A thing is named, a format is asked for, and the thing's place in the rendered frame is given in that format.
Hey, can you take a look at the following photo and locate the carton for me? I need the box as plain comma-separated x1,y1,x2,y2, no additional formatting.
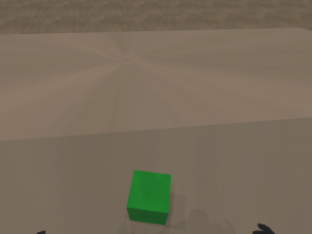
126,170,172,225

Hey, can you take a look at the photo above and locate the right robot hand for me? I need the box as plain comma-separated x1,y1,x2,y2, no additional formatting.
253,223,275,234

